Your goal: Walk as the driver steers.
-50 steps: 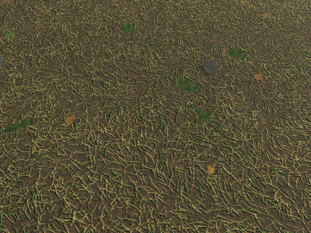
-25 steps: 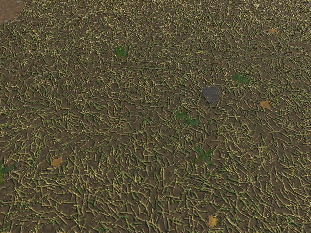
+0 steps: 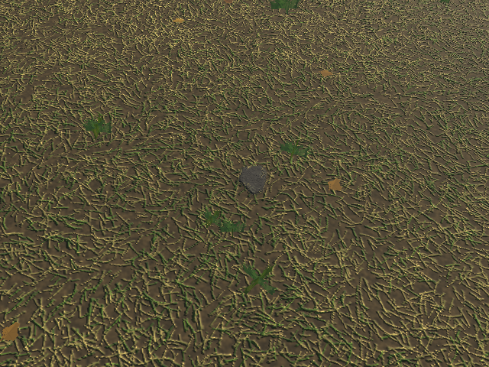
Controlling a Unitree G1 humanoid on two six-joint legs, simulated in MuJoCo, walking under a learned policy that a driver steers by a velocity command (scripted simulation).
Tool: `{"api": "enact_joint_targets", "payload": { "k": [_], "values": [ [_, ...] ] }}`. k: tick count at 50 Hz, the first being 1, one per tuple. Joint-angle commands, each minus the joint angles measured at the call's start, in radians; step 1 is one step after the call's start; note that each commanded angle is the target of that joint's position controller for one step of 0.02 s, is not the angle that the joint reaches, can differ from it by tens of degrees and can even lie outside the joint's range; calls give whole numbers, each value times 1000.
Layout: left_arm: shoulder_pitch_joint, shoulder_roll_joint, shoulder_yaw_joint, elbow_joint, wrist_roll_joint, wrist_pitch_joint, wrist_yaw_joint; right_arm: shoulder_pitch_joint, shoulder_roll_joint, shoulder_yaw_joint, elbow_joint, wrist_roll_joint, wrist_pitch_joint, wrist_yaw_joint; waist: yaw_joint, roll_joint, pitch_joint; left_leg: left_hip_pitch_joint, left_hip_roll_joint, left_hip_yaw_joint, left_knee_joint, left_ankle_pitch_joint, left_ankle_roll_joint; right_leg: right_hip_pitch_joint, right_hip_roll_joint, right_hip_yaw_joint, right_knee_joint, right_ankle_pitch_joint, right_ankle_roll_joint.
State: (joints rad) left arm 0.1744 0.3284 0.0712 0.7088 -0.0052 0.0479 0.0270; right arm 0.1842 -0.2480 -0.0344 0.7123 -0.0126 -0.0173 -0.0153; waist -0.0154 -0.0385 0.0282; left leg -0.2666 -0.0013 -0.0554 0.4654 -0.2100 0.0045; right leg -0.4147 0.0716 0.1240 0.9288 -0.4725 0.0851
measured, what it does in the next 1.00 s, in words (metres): steps on the spot: right foot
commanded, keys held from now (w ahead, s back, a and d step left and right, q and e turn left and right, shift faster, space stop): no key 0.58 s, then w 0.42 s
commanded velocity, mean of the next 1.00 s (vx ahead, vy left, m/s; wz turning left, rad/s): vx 0.12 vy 0.00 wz -0.03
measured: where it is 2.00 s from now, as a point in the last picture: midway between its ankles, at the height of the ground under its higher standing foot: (226, 314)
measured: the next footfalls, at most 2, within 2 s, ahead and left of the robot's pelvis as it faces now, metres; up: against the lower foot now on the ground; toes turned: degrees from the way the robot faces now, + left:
right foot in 0.12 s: +0.02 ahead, -0.15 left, +0.00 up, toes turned +3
right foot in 1.30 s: +0.44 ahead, -0.13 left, +0.00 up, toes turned +0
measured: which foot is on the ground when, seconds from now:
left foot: down 0.00-1.00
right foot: up 0.00-0.10, down 0.12-0.82, up 0.84-1.00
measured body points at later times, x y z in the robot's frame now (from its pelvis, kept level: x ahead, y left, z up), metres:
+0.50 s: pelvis +0.00 -0.03 -0.01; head +0.00 -0.03 +0.44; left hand +0.10 +0.22 -0.13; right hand +0.09 -0.30 -0.13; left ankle +0.02 +0.12 -0.74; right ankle -0.02 -0.15 -0.74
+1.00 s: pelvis +0.09 +0.02 +0.01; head +0.10 +0.04 +0.46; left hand +0.20 +0.29 -0.12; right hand +0.06 -0.24 -0.13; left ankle +0.03 +0.10 -0.74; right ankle +0.10 -0.14 -0.67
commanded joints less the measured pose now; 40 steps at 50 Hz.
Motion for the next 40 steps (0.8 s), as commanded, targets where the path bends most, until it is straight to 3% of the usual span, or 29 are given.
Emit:
{"api": "enact_joint_targets", "payload": {
  "k": [1, 3, 4, 5, 6, 7, 8, 9, 10, 12, 17, 29, 31, 32, 34, 35, 36, 38, 39, 40],
  "values": [
    [0, 8, -6, -54, -3, -8, -3, -43, -138, -33, -48, 3, 1, 0, 8, 224, -104, 133, 179, -146, -72, 491, 183, 57, -53, -67, -170, 17, 23],
    [-4, 23, -2, -46, -11, -8, -7, -13, -158, -37, -32, 7, 13, -1, -7, 240, -113, 159, 188, -172, -58, 474, 192, 117, -53, -88, -324, 86, 16],
    [19, 26, 0, -31, -11, -8, -8, -19, -158, -35, -26, 14, 16, 0, 10, 232, -108, 150, 180, -171, -49, 441, 181, 168, -49, -102, -450, 181, 2],
    [33, 31, 0, -17, -5, -9, -9, -5, -153, -33, -15, 21, 14, 1, 19, 216, -94, 123, 167, -167, -50, 396, 156, 232, -49, -102, -582, 306, -20],
    [30, 62, 3, -20, 6, -9, -6, 27, -148, -29, -3, 19, 3, 4, 9, 180, -98, 72, 158, -168, -57, 320, 111, 311, -84, -52, -600, 394, -49],
    [39, 122, 13, -26, 16, -7, 2, 40, -136, -22, -5, -3, -14, 12, -12, 74, -126, 8, 120, -121, -21, 232, 63, 393, -170, 17, -532, 591, -85],
    [30, 125, 18, -1, 17, -6, -2, 54, -104, -16, 1, -8, -26, 16, -38, -62, -133, 32, 43, -30, -35, 83, 10, 318, -172, 16, -492, 482, -138],
    [11, 65, 5, -10, 18, -10, -11, -6, -121, -16, 8, -15, -27, 15, 2, -36, -102, 68, 28, -9, -14, 44, -28, 250, -158, 24, -519, 360, -150],
    [6, 36, -6, -2, 26, -17, -13, -33, -122, -19, 11, -11, -24, 12, 7, -19, -77, 72, 27, -8, -11, 47, -34, 214, -152, 23, -536, 298, -138],
    [4, 43, -8, 9, 23, -32, -12, -35, -115, -20, 22, -4, -10, 1, 7, -24, -29, 71, 29, -11, -6, 80, -26, 172, -135, 13, -540, 283, -114],
    [29, 30, -18, 43, 19, -51, -8, -6, -107, -24, 69, 0, 2, -12, 1, -17, -1, 92, 30, -14, -11, 78, -29, 134, -127, 11, -548, 248, -106],
    [65, 14, -28, 140, 13, -65, -6, 21, -111, -32, 195, 6, 12, -28, 4, 31, 0, 112, 32, -12, -29, 108, -40, 158, -103, -14, -553, 277, -107],
    [91, 28, -23, 165, 6, -59, 0, 33, -99, -30, 219, 13, 15, -31, 13, 3, -5, 84, -15, 40, 13, -97, -35, 160, -93, -6, -588, 8, -128],
    [99, 61, -13, 167, 1, -54, 3, 24, -99, -31, 218, 18, 13, -32, 23, -40, 27, 20, -45, 75, 72, -222, -29, 145, -119, 44, -622, -169, -160],
    [138, 113, 3, 173, -8, -60, 5, -21, -85, -27, 193, 27, -12, -23, 49, -149, 98, -128, -42, 98, 235, -244, -13, 146, -273, 262, -744, -382, -254],
    [137, 122, 8, 175, -13, -68, 7, -29, -85, -27, 186, 35, -30, -14, 50, -167, 132, -169, -2, 64, 295, -224, 6, 134, -337, 344, -781, -371, -296],
    [128, 111, 7, 174, -14, -77, 8, -28, -89, -29, 185, 41, -46, -4, 42, -161, 150, -200, 25, 44, 313, -241, 25, 149, -361, 365, -785, -311, -312],
    [75, 96, 5, 161, -26, -84, 3, 15, -79, -27, 202, 48, -71, 14, 0, -134, 136, -113, 41, 55, 158, -236, 60, 151, -329, 277, -745, -184, -280],
    [32, 92, 3, 151, -33, -81, 0, 96, -78, -32, 243, 45, -78, 19, -45, -108, 103, 70, 12, 90, 30, -105, 64, 79, -271, 189, -702, -111, -245],
    [20, 72, -2, 145, -26, -82, -1, 178, -88, -42, 288, 36, -79, 21, -72, -67, 63, 214, -19, 93, -7, -22, 47, 24, -208, 111, -612, -31, -214]
  ]
}}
